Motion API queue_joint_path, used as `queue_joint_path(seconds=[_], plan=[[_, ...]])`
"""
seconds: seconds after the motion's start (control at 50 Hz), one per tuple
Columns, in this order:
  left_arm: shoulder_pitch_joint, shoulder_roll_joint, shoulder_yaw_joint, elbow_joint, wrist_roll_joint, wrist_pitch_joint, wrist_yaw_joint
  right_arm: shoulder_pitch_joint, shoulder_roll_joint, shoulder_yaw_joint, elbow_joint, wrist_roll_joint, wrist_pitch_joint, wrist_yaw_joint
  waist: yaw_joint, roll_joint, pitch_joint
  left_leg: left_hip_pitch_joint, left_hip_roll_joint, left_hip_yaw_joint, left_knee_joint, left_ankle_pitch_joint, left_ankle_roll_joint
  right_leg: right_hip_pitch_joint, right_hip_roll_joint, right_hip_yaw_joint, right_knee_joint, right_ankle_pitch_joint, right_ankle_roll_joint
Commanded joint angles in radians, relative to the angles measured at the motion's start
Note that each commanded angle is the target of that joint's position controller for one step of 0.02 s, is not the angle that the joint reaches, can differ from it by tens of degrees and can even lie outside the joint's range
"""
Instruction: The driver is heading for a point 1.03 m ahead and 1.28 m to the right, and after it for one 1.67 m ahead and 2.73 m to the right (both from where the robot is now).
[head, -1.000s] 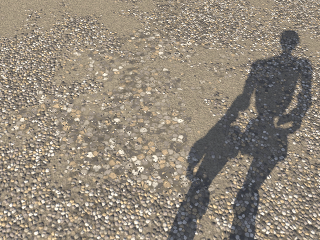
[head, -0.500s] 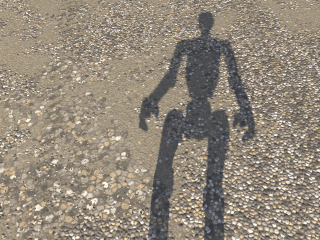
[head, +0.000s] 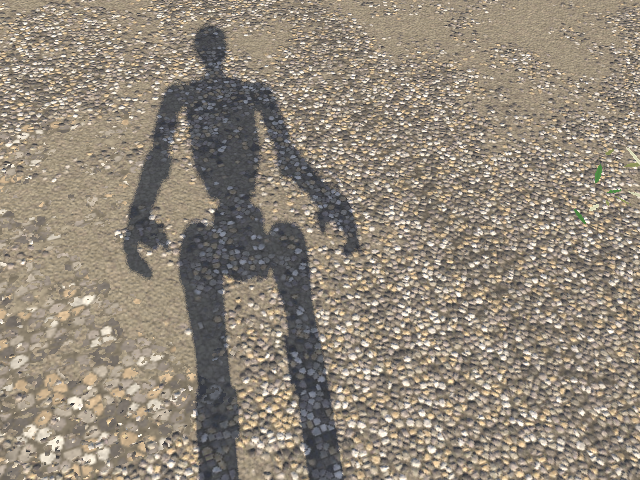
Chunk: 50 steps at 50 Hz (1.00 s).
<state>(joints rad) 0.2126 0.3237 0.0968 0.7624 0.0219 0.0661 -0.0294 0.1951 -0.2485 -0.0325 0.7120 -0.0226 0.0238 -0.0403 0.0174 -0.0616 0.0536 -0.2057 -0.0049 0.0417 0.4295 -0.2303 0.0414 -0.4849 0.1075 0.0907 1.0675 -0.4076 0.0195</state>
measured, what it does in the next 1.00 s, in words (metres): steps on the spot, turning right: right foot, then left foot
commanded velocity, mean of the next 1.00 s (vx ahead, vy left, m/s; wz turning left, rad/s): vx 0.07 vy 0.00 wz -0.43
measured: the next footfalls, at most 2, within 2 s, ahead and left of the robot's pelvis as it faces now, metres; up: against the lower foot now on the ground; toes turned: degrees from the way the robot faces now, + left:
right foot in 0.28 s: +0.00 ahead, -0.12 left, +0.00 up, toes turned -11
left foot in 0.82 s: +0.06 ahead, +0.05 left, +0.00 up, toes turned -25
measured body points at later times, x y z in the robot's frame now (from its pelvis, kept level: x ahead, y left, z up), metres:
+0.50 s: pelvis -0.02 -0.04 +0.00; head +0.00 -0.08 +0.45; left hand +0.18 +0.19 -0.09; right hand +0.00 -0.35 -0.13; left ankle +0.02 +0.10 -0.67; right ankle -0.04 -0.11 -0.74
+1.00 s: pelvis +0.04 -0.03 +0.01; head +0.05 -0.01 +0.45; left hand +0.24 +0.17 -0.13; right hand -0.05 -0.29 -0.11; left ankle +0.03 +0.06 -0.74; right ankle +0.00 -0.16 -0.68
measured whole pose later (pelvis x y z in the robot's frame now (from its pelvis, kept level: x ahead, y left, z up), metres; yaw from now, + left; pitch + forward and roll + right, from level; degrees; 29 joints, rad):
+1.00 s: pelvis +0.04 -0.03 +0.01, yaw -24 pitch +0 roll -1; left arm 0.25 0.30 0.04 0.81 0.05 0.00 -0.04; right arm 0.37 -0.24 -0.03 0.85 -0.01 -0.04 0.00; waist -0.02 -0.05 0.00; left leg -0.06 -0.04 -0.01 0.29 -0.24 0.06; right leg -0.47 0.04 0.06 0.94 -0.26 -0.03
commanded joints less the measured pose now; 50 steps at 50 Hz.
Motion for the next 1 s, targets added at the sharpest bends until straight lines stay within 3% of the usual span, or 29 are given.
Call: queue_joint_path(seconds=[0.02,0.1,0.2,0.24,0.26,0.28,0.3,0.32,0.34,0.36,0.38,0.42,0.46,0.52,0.7,0.74,0.78,0.8,0.82,0.84,0.86,0.9,0.92,0.94,1.0], plan=[[0.013,0.076,0.017,-0.051,-0.007,0.003,-0.014,-0.014,-0.137,-0.035,-0.069,-0.001,-0.017,-0.004,-0.016,0.194,-0.057,0.138,0.229,-0.136,-0.118,0.387,0.153,-0.086,-0.035,-0.036,0.054,0.005,0.040],[-0.049,0.052,0.000,-0.081,-0.010,0.012,-0.020,0.047,-0.167,-0.050,-0.045,-0.003,-0.017,0.001,-0.056,0.217,-0.070,0.205,0.276,-0.113,-0.093,0.409,0.171,-0.056,-0.071,-0.069,-0.106,-0.034,0.046],[-0.062,0.046,-0.013,-0.110,-0.023,0.008,-0.023,0.025,-0.206,-0.065,-0.036,-0.008,-0.014,0.025,-0.055,0.260,-0.089,0.125,0.296,-0.047,-0.038,0.444,0.152,0.135,-0.077,-0.151,-0.331,-0.060,0.001],[-0.032,0.043,-0.015,-0.109,-0.021,-0.001,-0.020,0.013,-0.218,-0.069,-0.031,0.002,-0.010,0.030,-0.028,0.247,-0.098,0.097,0.297,-0.021,0.022,0.421,0.121,0.215,-0.068,-0.171,-0.476,0.017,-0.025],[0.001,0.043,-0.015,-0.099,-0.012,-0.010,-0.012,0.006,-0.216,-0.069,-0.027,0.012,-0.006,0.031,0.001,0.211,-0.102,0.043,0.284,0.015,0.088,0.352,0.076,0.301,-0.058,-0.169,-0.614,0.133,-0.041],[0.029,0.083,-0.007,-0.092,0.005,-0.024,0.000,0.044,-0.197,-0.067,-0.016,0.010,-0.003,0.034,0.014,0.092,-0.110,-0.066,0.245,0.069,0.221,0.194,0.010,0.412,-0.108,-0.044,-0.739,0.219,-0.060],[0.036,0.219,0.018,-0.118,0.003,-0.039,0.010,0.059,-0.097,-0.040,-0.067,-0.005,0.007,0.041,-0.014,-0.223,-0.107,-0.350,0.102,0.148,0.490,-0.337,-0.078,0.525,-0.421,0.388,-0.793,0.473,-0.150],[0.119,0.263,0.040,-0.102,-0.010,-0.040,0.006,-0.043,-0.127,-0.039,-0.101,-0.005,0.027,0.022,0.066,-0.168,-0.099,-0.391,0.027,-0.004,0.612,-0.431,-0.079,0.431,-0.492,0.435,-0.745,0.713,-0.295],[0.103,0.209,0.026,-0.092,-0.014,-0.039,0.009,-0.046,-0.142,-0.044,-0.090,0.005,0.036,0.019,0.039,-0.085,-0.067,-0.401,0.051,-0.051,0.679,-0.371,-0.076,0.423,-0.439,0.348,-0.735,0.705,-0.308],[0.036,0.159,0.010,-0.099,-0.018,-0.035,0.014,-0.036,-0.147,-0.046,-0.075,0.015,0.033,0.022,0.008,-0.057,-0.029,-0.394,0.061,-0.070,0.670,-0.276,-0.070,0.383,-0.369,0.272,-0.748,0.624,-0.277],[-0.029,0.133,0.001,-0.111,-0.017,-0.030,0.021,-0.020,-0.160,-0.051,-0.061,0.013,0.024,0.024,-0.020,-0.056,-0.021,-0.387,0.067,-0.074,0.638,-0.206,-0.070,0.380,-0.303,0.227,-0.756,0.555,-0.235],[-0.034,0.115,-0.006,-0.115,-0.022,-0.031,0.029,0.021,-0.173,-0.057,-0.036,-0.007,0.022,0.033,-0.025,-0.071,-0.070,-0.356,0.047,-0.062,0.664,-0.146,-0.082,0.402,-0.260,0.195,-0.742,0.644,-0.228],[-0.005,0.126,-0.002,-0.108,-0.022,-0.037,0.025,0.021,-0.159,-0.054,-0.035,0.000,0.027,0.037,-0.020,-0.036,-0.092,-0.356,0.038,-0.066,0.649,-0.132,-0.090,0.419,-0.259,0.208,-0.738,0.635,-0.231],[0.031,0.138,0.004,-0.098,-0.017,-0.038,0.025,-0.011,-0.147,-0.050,-0.046,0.001,0.036,0.032,0.000,-0.047,-0.073,-0.383,0.030,-0.076,0.573,-0.135,-0.095,0.425,-0.256,0.261,-0.749,0.527,-0.241],[0.040,0.121,-0.013,-0.070,0.006,-0.039,0.030,-0.029,-0.126,-0.035,-0.040,0.015,0.027,0.022,0.014,-0.051,-0.075,-0.194,-0.003,-0.064,0.343,-0.181,-0.051,0.336,-0.263,0.317,-0.719,0.518,-0.246],[0.058,0.125,-0.012,-0.051,0.007,-0.035,0.029,-0.012,-0.126,-0.031,-0.036,0.010,0.018,0.025,0.014,-0.052,-0.091,-0.117,-0.023,-0.043,0.269,-0.208,-0.032,0.306,-0.247,0.359,-0.750,0.216,-0.248],[0.033,0.107,-0.019,-0.039,0.004,-0.028,0.029,0.042,-0.094,-0.020,-0.012,0.003,0.003,0.027,-0.034,-0.030,-0.042,0.045,-0.038,-0.019,0.069,-0.145,-0.001,0.174,-0.204,0.381,-0.761,-0.123,-0.224],[0.021,0.077,-0.030,-0.039,-0.001,-0.031,0.034,0.080,-0.081,-0.014,0.003,-0.002,-0.011,0.020,-0.066,0.008,-0.021,0.163,-0.022,-0.045,-0.051,-0.118,0.017,0.075,-0.166,0.367,-0.727,-0.219,-0.189],[0.010,0.020,-0.046,-0.053,-0.004,-0.043,0.036,0.141,-0.131,-0.019,0.013,-0.014,-0.027,0.010,-0.088,0.146,-0.020,0.268,0.145,-0.252,-0.168,-0.291,0.049,-0.053,-0.093,0.271,-0.549,-0.252,-0.136],[-0.018,0.007,-0.050,-0.076,-0.013,-0.056,0.038,0.194,-0.257,-0.047,0.028,-0.013,-0.036,0.012,-0.110,0.294,-0.012,0.272,0.343,-0.610,-0.328,-0.564,0.136,-0.184,0.069,0.061,-0.315,-0.159,-0.099],[-0.063,0.090,-0.029,-0.081,0.021,-0.067,0.041,0.199,-0.263,-0.059,0.062,-0.018,-0.038,0.019,-0.093,0.184,0.096,0.149,0.380,-0.661,-0.341,-0.587,0.186,-0.218,0.006,0.088,-0.199,-0.086,-0.093],[0.014,0.090,-0.025,-0.032,0.016,-0.082,0.017,0.102,-0.177,-0.039,0.053,0.004,-0.055,0.030,-0.015,0.160,0.105,0.139,0.282,-0.511,-0.335,-0.462,0.153,-0.192,-0.046,0.073,-0.140,0.042,-0.072],[0.032,0.089,-0.023,-0.013,0.022,-0.085,0.004,0.087,-0.161,-0.035,0.053,0.009,-0.062,0.033,-0.007,0.181,0.078,0.154,0.241,-0.436,-0.336,-0.373,0.137,-0.175,-0.061,0.028,-0.117,0.087,-0.059],[0.026,0.078,-0.026,-0.004,0.029,-0.086,-0.006,0.099,-0.142,-0.030,0.062,0.010,-0.071,0.035,-0.015,0.184,0.058,0.165,0.215,-0.379,-0.336,-0.287,0.136,-0.172,-0.076,-0.006,-0.096,0.126,-0.049],[-0.060,0.034,-0.040,-0.019,0.023,-0.088,-0.020,0.182,-0.132,-0.033,0.109,0.012,-0.093,0.045,-0.049,0.164,0.049,0.218,0.198,-0.303,-0.340,-0.118,0.153,-0.233,-0.122,-0.062,-0.109,0.201,-0.025]])
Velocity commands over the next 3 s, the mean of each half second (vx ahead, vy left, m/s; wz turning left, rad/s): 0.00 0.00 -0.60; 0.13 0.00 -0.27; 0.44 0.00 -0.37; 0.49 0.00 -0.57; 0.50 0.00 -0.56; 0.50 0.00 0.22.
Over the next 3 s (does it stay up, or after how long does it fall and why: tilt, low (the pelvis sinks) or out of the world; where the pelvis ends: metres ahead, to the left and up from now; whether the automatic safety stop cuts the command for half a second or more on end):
stays up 0.70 -0.87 -0.03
